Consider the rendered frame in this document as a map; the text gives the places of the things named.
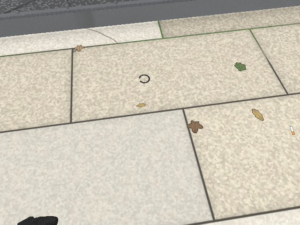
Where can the robot left hand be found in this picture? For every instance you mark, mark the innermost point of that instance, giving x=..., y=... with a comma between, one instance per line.
x=48, y=220

